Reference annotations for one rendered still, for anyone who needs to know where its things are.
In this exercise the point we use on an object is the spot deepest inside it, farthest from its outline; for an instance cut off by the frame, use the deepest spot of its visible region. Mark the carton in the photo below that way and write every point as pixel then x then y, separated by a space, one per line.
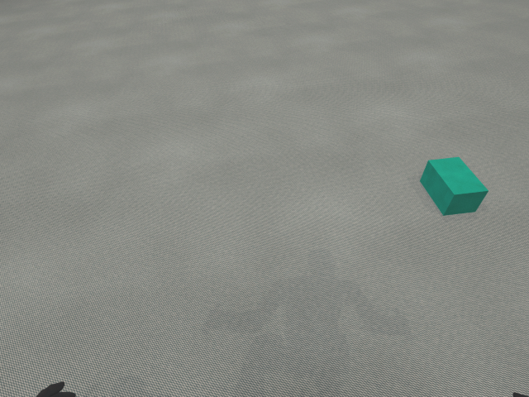
pixel 453 186

